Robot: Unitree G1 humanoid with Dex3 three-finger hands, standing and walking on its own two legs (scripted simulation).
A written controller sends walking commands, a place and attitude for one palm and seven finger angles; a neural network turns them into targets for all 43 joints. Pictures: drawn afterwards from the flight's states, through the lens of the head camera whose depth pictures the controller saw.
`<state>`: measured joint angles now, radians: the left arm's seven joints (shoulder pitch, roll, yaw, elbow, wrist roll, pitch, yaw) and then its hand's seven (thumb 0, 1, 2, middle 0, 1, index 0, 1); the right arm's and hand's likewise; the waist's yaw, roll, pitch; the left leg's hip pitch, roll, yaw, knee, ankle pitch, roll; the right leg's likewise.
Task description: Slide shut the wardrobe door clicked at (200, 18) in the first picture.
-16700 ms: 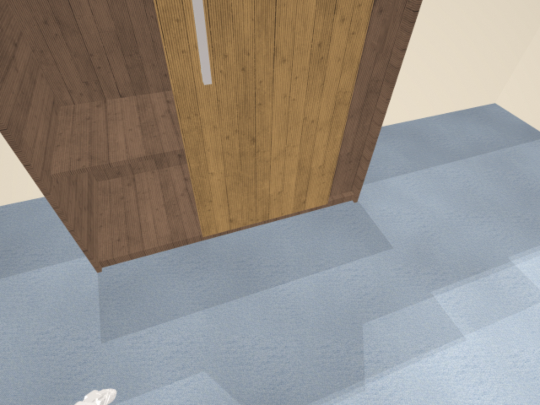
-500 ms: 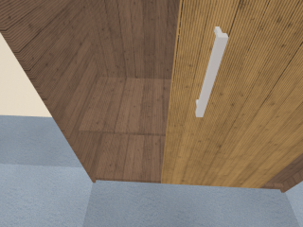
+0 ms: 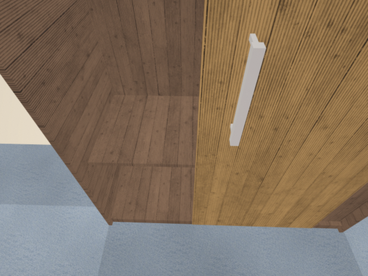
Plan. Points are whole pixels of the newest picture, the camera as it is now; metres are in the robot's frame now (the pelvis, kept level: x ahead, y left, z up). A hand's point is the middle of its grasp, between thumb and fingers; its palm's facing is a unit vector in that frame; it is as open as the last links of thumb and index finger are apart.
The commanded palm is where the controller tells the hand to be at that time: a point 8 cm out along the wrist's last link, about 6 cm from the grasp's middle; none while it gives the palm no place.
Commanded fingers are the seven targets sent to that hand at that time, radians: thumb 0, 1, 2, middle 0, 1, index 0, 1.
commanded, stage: come to a stop and stand still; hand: right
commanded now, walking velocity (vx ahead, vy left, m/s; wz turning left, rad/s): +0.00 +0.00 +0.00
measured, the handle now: (242, 97) +0.46 -0.10 +0.16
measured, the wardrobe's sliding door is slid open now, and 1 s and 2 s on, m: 0.44 0.44 0.44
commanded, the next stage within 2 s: look again from close up in 0.22 s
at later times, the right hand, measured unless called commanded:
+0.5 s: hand out of the picture -0.02 -0.17 -0.18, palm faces +0.02 +0.98 -0.19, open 7.4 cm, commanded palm none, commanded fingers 0.00 -0.90 -0.90 0.20 0.30 0.20 0.30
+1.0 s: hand out of the picture -0.04 -0.15 -0.18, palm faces +0.03 +0.98 -0.17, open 7.4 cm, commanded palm none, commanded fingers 0.00 -0.90 -0.90 0.20 0.30 0.20 0.30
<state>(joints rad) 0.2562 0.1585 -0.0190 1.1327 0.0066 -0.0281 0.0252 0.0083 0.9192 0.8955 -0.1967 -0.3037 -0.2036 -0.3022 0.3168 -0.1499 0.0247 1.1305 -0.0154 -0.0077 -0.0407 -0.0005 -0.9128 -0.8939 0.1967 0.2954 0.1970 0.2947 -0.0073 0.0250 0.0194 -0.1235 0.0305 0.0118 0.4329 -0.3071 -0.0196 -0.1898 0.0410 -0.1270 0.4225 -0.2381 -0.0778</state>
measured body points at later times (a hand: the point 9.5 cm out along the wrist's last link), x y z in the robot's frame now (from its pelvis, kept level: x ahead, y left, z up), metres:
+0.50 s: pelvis +0.00 +0.00 +0.00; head +0.01 +0.00 +0.45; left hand +0.00 +0.22 -0.16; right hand -0.02 -0.22 -0.16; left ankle -0.05 +0.13 -0.74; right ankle +0.00 -0.06 -0.74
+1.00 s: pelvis +0.00 +0.01 +0.00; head +0.00 +0.01 +0.45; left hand -0.01 +0.22 -0.16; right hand -0.04 -0.20 -0.16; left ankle -0.05 +0.13 -0.74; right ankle +0.00 -0.06 -0.74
